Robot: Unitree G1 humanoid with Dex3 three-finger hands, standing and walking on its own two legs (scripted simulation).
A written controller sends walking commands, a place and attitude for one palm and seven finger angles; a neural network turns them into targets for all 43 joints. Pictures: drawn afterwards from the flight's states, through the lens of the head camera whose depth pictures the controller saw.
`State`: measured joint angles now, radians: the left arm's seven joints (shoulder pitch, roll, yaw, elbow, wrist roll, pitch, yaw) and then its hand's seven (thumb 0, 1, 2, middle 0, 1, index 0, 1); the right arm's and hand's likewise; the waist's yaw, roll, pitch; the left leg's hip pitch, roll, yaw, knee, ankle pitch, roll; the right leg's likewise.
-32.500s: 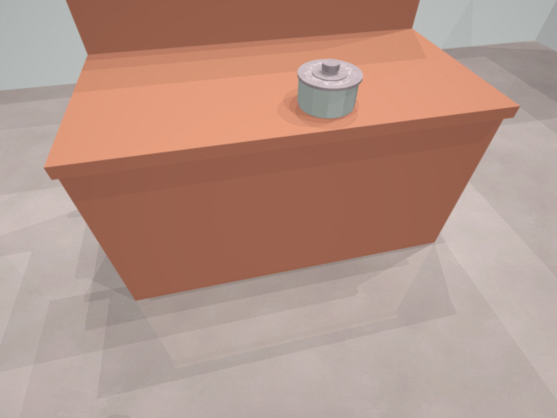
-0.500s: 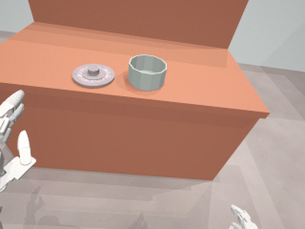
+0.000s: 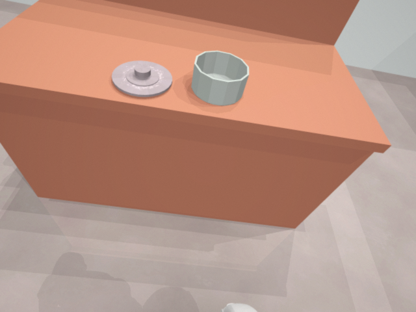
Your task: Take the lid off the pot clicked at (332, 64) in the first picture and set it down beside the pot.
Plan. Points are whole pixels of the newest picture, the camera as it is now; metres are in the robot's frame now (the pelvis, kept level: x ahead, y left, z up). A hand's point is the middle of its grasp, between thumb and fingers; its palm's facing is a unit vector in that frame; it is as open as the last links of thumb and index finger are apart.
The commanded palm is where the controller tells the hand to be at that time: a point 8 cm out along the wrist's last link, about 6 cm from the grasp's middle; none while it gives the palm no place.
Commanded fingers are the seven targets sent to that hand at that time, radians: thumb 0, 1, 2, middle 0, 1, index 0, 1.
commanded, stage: stop stepping back and stand still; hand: left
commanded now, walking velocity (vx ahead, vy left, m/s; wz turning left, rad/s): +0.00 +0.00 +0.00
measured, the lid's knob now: (142, 70) +0.78 +0.21 +0.01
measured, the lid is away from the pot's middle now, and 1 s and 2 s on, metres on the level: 0.24 0.24 0.24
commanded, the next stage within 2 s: let the arm hang, fingers relaxed in 1.02 s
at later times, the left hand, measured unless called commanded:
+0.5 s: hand out of the picture +0.11 +0.16 -0.15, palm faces -0.06 -0.98 -0.20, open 7.3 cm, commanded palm none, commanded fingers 0.00 0.90 0.90 -0.20 -0.30 -0.20 -0.30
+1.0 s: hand out of the picture +0.07 +0.12 -0.16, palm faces -0.02 -0.98 -0.18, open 7.4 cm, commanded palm none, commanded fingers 0.00 0.90 0.90 -0.20 -0.30 -0.20 -0.30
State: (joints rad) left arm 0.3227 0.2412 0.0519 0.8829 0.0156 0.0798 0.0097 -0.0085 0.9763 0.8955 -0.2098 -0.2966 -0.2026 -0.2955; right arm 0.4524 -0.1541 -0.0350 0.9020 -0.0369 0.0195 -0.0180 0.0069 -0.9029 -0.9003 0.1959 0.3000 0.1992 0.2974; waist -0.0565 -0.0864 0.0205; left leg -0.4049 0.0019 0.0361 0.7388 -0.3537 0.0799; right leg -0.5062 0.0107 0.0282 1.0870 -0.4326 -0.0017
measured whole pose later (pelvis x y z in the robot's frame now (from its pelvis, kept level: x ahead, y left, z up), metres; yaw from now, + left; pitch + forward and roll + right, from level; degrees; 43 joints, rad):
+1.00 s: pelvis +0.06 -0.05 +0.02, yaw -3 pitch -1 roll +0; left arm 0.28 0.15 0.02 1.09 0.01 0.00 0.04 0.01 0.92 0.90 -0.20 -0.30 -0.20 -0.30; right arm 0.25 -0.14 -0.06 1.06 -0.01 0.01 -0.03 0.00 -0.91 -0.90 0.19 0.30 0.20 0.30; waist -0.01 -0.01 0.07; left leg -0.17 0.04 0.08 0.53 -0.35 0.00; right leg -0.12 0.01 0.02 0.49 -0.35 0.00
